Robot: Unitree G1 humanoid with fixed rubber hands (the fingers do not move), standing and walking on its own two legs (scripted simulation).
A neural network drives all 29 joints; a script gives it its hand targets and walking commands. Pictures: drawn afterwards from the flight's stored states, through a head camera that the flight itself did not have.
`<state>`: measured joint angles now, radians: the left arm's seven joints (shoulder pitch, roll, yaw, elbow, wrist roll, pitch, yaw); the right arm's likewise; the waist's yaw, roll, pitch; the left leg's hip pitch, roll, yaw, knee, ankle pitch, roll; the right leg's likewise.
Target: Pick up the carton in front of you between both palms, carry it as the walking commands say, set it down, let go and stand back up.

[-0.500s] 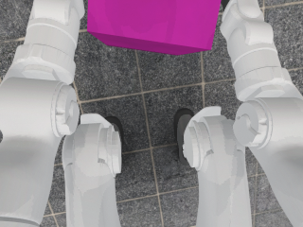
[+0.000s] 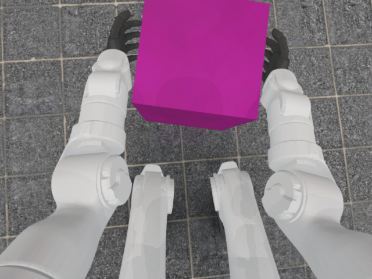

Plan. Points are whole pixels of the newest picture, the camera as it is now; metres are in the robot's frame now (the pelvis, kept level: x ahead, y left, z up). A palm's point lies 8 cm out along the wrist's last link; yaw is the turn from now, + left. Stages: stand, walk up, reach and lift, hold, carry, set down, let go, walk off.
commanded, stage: reach and lift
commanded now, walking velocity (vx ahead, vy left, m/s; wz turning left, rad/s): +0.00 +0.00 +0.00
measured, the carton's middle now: (193, 75) +0.51 +0.00 -0.14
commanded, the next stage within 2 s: none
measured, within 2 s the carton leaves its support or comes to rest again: neither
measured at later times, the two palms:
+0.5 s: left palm (92, 39) +0.48 +0.15 +0.06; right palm (323, 55) +0.46 -0.15 +0.07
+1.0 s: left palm out of the picture +0.42 +0.15 +0.21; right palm out of the picture +0.42 -0.15 +0.22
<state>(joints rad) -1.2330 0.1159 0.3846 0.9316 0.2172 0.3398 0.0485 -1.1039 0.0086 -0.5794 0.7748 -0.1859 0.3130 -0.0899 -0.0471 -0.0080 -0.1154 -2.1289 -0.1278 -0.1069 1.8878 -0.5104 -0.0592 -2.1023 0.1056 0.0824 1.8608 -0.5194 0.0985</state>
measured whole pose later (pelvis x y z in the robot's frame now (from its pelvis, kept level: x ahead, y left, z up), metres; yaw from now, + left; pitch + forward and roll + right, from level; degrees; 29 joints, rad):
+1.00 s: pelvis +0.08 +0.00 +0.25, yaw +1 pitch +21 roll +0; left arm -0.43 -0.11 0.31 0.59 0.18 0.30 0.06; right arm -0.43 0.12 -0.35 0.58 -0.15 0.30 -0.05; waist -0.02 -0.01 -0.20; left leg -0.95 -0.08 -0.13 0.98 -0.40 -0.03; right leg -0.95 0.08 0.15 0.97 -0.40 0.04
